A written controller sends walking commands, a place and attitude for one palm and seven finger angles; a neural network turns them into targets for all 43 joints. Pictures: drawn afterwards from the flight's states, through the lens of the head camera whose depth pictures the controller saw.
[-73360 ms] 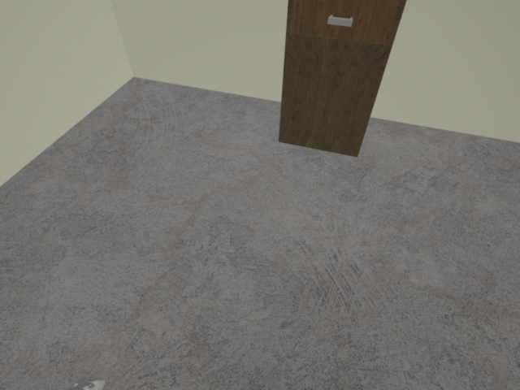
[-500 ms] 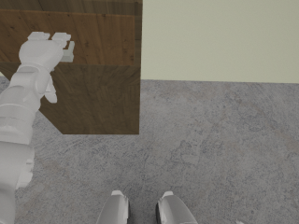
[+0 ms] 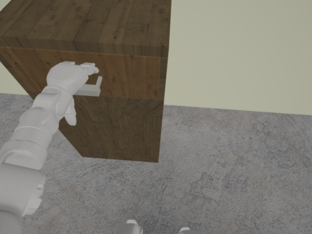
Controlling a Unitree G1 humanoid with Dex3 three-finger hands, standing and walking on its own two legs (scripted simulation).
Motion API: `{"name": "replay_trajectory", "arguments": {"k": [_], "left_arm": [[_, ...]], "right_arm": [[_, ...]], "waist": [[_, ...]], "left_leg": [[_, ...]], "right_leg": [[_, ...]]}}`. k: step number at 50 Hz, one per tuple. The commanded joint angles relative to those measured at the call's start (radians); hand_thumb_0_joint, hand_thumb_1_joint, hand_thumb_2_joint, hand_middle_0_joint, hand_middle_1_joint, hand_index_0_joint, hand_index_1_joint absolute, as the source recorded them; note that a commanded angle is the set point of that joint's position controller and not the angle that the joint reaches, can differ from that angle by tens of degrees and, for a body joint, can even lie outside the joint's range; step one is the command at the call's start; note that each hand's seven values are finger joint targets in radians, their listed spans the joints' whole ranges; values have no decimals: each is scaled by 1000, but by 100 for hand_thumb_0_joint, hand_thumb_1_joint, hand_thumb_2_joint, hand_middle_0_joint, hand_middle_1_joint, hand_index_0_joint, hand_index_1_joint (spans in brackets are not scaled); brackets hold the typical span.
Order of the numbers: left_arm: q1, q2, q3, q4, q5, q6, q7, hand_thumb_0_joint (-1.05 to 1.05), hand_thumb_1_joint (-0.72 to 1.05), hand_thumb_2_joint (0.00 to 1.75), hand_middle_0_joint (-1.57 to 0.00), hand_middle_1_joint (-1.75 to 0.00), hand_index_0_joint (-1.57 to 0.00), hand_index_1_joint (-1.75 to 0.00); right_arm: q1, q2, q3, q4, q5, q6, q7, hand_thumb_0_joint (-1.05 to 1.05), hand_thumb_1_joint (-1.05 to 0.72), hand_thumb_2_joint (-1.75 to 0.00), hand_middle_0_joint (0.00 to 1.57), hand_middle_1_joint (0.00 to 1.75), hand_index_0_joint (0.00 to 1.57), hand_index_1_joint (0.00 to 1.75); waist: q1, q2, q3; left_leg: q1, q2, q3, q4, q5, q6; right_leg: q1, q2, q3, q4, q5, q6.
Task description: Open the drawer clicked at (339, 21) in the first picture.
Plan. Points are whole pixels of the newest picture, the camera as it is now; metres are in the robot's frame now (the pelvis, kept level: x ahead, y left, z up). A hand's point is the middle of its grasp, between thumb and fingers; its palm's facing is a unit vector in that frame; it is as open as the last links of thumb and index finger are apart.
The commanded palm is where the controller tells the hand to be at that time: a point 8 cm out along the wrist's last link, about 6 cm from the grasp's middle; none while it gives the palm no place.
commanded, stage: lift the hand off the handle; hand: left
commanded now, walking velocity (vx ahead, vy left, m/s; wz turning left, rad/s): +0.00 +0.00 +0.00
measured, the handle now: (83, 84) +0.53 +0.22 +0.03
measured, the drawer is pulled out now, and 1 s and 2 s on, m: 0.00 0.00 0.00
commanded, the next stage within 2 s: open the thumb to release the handle in 0.08 s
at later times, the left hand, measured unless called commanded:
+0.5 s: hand (76, 90) +0.47 +0.22 +0.07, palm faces -0.08 -0.01 -1.00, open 14.7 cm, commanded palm +0.49 +0.21 +0.13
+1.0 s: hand (79, 96) +0.46 +0.21 +0.06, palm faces -0.06 +0.01 -1.00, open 15.4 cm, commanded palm +0.49 +0.21 +0.11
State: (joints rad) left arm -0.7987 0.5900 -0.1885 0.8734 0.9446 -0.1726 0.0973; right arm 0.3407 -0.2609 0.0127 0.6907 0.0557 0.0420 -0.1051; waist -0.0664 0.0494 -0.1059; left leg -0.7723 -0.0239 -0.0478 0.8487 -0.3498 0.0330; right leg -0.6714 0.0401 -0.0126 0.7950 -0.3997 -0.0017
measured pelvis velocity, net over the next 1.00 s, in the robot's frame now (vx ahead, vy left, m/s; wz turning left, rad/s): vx -0.04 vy -0.01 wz -0.01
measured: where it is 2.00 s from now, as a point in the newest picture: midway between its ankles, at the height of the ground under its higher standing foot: outside the picture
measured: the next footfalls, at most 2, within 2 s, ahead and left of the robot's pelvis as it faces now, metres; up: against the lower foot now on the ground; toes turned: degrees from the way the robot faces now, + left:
none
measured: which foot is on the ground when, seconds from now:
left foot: down 0.00-1.00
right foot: down 0.00-1.00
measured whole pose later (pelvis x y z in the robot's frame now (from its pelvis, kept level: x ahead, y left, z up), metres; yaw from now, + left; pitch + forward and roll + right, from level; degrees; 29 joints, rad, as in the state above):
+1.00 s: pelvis -0.04 -0.01 -0.01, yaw -1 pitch +16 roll -2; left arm -0.91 0.57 -0.14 1.07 1.04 -0.09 0.19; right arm 0.38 -0.26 0.00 0.69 0.04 0.04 -0.09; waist -0.12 0.04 -0.12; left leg -0.86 -0.01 -0.04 0.88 -0.31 0.03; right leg -0.78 0.05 -0.01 0.86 -0.37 -0.01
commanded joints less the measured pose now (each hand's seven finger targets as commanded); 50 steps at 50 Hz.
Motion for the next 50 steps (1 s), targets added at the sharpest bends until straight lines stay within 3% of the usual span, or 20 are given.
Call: {"name": "replay_trajectory", "arguments": {"k": [1,7,9,10,12,14,18,19,21,23,25,27,29,32,34,37,40,44,46,50], "left_arm": [[-789,343,221,-351,-35,8,115,0,-50,30,-15,-30,-15,-30],[-807,390,261,-443,-53,-27,102,0,-50,30,-15,-30,-15,-30],[-807,347,231,-468,-58,-29,99,0,-50,30,-15,-30,-15,-30],[-818,353,237,-479,-61,-31,97,0,-50,30,-15,-30,-15,-30],[-766,295,209,-395,-62,-23,90,0,-50,30,-15,-30,-15,-30],[-723,275,215,-315,-49,-18,98,0,-50,30,-15,-30,-15,-30],[-691,197,167,-249,-12,-23,114,0,-50,30,-15,-30,-15,-30],[-680,200,174,-218,-4,-15,123,0,-50,30,-15,-30,-15,-30],[-683,166,149,-203,15,-7,136,0,-50,30,-15,-30,-15,-30],[-656,179,169,-164,39,1,152,0,-50,30,-15,-30,-15,-30],[-637,158,156,-127,59,18,165,0,-50,30,-15,-30,-15,-30],[-629,138,142,-77,72,36,174,0,-50,30,-15,-30,-15,-30],[-595,168,160,-19,92,60,188,0,-50,30,-15,-30,-15,-30],[-665,175,149,-42,109,81,198,0,-50,30,-15,-30,-15,-30],[-686,163,124,-52,122,102,202,0,-50,30,-15,-30,-15,-30],[-697,189,139,-26,109,126,194,0,-50,30,-15,-30,-15,-30],[-705,189,121,-24,100,129,175,0,-50,30,-15,-30,-15,-30],[-677,241,149,4,95,117,149,0,-50,30,-15,-30,-15,-30],[-675,208,124,2,82,105,136,0,-50,30,-15,-30,-15,-30],[-683,248,143,-15,79,77,127,0,-50,30,-15,-30,-15,-30]], "right_arm": [[135,-167,-67,-52,-5,-19,-15,0,-90,-90,20,30,20,30],[129,-170,-71,-61,-5,-37,-16,0,-90,-90,20,30,20,30],[125,-168,-75,-56,-4,-49,-14,0,-90,-90,20,30,20,30],[129,-170,-75,-52,-5,-54,-13,0,-90,-90,20,30,20,30],[143,-170,-79,-43,-6,-51,-6,0,-90,-90,20,30,20,30],[146,-172,-86,-34,-9,-40,2,0,-90,-90,20,30,20,30],[147,-165,-97,-32,-17,-24,18,0,-90,-90,20,30,20,30],[152,-167,-99,-30,-19,-19,23,0,-90,-90,20,30,20,30],[150,-164,-103,-28,-25,-11,31,0,-90,-90,20,30,20,30],[153,-162,-108,-29,-31,-1,36,0,-90,-90,20,30,20,30],[147,-157,-108,-31,-35,9,41,0,-90,-90,20,30,20,30],[146,-156,-107,-32,-36,16,45,0,-90,-90,20,30,20,30],[141,-157,-104,-36,-34,24,45,0,-90,-90,20,30,20,30],[137,-158,-102,-42,-37,26,45,0,-90,-90,20,30,20,30],[134,-154,-101,-50,-35,23,42,0,-90,-90,20,30,20,30],[131,-158,-91,-50,-33,15,31,0,-90,-90,20,30,20,30],[122,-156,-81,-58,-27,2,19,0,-90,-90,20,30,20,30],[120,-162,-72,-62,-21,-12,4,0,-90,-90,20,30,20,30],[122,-158,-70,-67,-19,-21,0,0,-90,-90,20,30,20,30],[132,-165,-67,-67,-19,-30,-9,0,-90,-90,20,30,20,30]], "waist": [[-73,108,-493],[-61,114,-534],[-62,160,-529],[-61,140,-530],[-74,104,-467],[-80,40,-400],[-89,40,-389],[-88,30,-362],[-96,33,-369],[-91,13,-392],[-90,29,-373],[-101,-10,-338],[-96,-8,-321],[-104,16,-348],[-102,75,-371],[-111,32,-352],[-108,50,-334],[-106,13,-323],[-109,19,-292],[-106,17,-329]], "left_leg": [[476,11,6,-99,275,7],[526,12,7,-114,335,7],[572,15,10,-122,363,1],[580,19,3,-129,366,-2],[544,13,4,-128,364,0],[488,10,6,-128,307,6],[452,4,10,-115,272,8],[429,3,10,-113,253,9],[413,1,14,-103,230,12],[390,-1,17,-87,235,15],[349,-5,23,-82,201,15],[304,-3,22,-76,162,19],[260,-4,27,-73,105,21],[253,-4,27,-67,76,22],[277,-2,23,-73,39,16],[254,2,18,-81,-5,21],[234,3,23,-98,-82,22],[200,7,18,-103,-126,25],[189,7,19,-110,-150,24],[176,6,18,-103,-154,26]], "right_leg": [[49,27,-9,-118,238,-26],[108,28,-10,-132,292,-27],[89,30,-12,-138,302,-29],[93,30,-16,-140,298,-28],[80,33,-21,-150,298,-30],[59,33,-16,-155,273,-28],[19,31,-10,-149,238,-30],[7,31,-10,-149,224,-32],[-13,30,-7,-145,207,-31],[-10,31,-4,-134,212,-30],[-24,29,-1,-131,191,-31],[-46,29,-3,-128,160,-30],[-61,27,4,-127,120,-28],[-71,26,5,-115,93,-27],[-97,26,0,-106,62,-29],[-89,25,1,-115,36,-24],[-92,19,6,-122,-16,-18],[-82,16,12,-123,-44,-15],[-98,15,11,-125,-60,-14],[-88,14,19,-114,-65,-13]]}}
